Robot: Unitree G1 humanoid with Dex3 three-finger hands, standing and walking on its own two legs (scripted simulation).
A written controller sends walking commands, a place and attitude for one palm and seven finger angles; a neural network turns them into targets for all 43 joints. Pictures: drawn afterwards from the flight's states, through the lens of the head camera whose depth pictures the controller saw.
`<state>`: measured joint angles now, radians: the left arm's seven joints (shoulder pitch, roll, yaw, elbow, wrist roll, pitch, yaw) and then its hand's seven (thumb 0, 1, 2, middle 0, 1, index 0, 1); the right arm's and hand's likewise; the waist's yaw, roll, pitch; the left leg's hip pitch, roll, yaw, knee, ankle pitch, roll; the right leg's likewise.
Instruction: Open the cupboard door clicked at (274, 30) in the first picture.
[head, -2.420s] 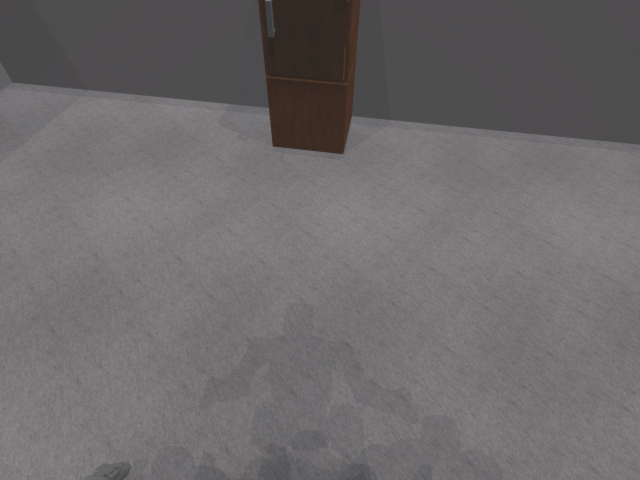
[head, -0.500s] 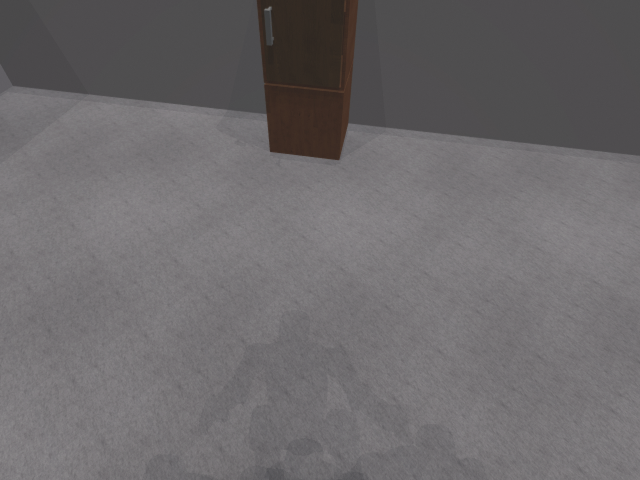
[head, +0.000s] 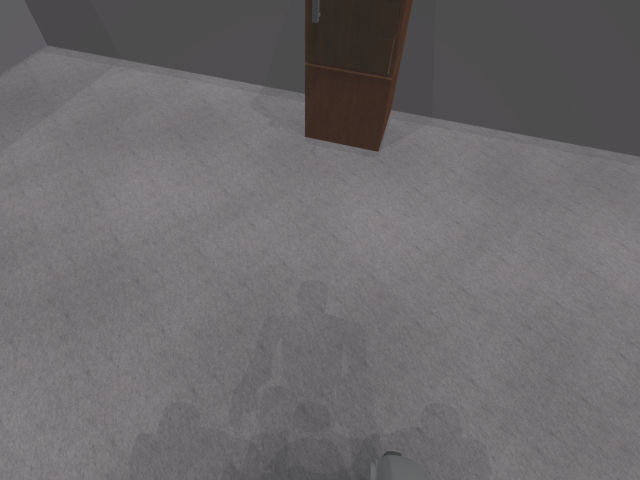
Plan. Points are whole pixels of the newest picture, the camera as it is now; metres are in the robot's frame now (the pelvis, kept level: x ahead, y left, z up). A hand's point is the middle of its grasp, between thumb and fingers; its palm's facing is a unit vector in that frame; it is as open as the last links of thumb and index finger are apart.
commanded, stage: walk to a spot facing it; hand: left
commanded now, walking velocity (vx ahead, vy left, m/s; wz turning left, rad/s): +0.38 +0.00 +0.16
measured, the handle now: (317, 0) +1.72 +0.02 -0.10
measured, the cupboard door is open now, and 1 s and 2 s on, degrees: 0 0 0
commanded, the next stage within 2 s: turn to face it in 1.68 s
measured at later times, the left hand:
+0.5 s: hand (204, 479) +0.16 +0.17 -0.20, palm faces +0.21 -0.97 -0.16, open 7.3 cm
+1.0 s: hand (219, 261) +0.53 +0.21 -0.17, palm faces +0.09 -0.98 -0.18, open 7.4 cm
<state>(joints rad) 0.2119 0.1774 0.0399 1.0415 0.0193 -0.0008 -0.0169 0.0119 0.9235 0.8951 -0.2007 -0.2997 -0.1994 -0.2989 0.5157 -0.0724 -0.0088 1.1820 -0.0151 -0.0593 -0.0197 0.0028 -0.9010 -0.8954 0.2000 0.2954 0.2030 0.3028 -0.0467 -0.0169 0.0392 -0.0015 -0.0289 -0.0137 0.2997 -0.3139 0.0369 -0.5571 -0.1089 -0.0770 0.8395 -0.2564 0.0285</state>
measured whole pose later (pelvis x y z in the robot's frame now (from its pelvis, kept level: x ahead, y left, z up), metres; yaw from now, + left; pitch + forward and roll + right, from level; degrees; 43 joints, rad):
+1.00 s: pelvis +0.45 +0.02 -0.01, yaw +8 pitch +0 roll +1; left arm 0.11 0.18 0.05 1.03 0.02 -0.01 -0.02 0.01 0.91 0.90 -0.20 -0.30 -0.20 -0.30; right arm 0.46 -0.13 -0.04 1.17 -0.02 -0.06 -0.02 0.00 -0.91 -0.90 0.20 0.29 0.20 0.30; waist -0.06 -0.01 0.06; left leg 0.07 0.01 0.16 0.31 -0.37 0.01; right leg -0.51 -0.11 -0.12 0.66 -0.18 0.00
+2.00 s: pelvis +0.85 +0.10 -0.01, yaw +9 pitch -2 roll +1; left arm 0.18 0.17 0.06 1.02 0.02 0.01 -0.01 0.00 0.91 0.90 -0.20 -0.30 -0.20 -0.30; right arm 0.31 -0.16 -0.04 1.09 -0.02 -0.03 -0.02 0.00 -0.91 -0.90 0.20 0.30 0.20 0.30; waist -0.02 0.02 0.07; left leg -0.07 0.05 0.25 0.47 -0.35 0.01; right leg -0.42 -0.07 -0.12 0.67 -0.22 0.01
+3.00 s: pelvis +0.91 +0.11 -0.01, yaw -15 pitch +0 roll +0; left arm 0.18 0.16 0.04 0.99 0.02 0.00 0.01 0.01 0.91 0.89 -0.20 -0.30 -0.20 -0.30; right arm 0.28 -0.22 -0.05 1.06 -0.02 0.05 -0.01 0.01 -0.90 -0.90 0.20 0.29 0.20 0.30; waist -0.03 0.06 0.05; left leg -0.40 0.10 0.09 0.98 -0.47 -0.04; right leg -0.19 0.00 -0.08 0.49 -0.31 -0.03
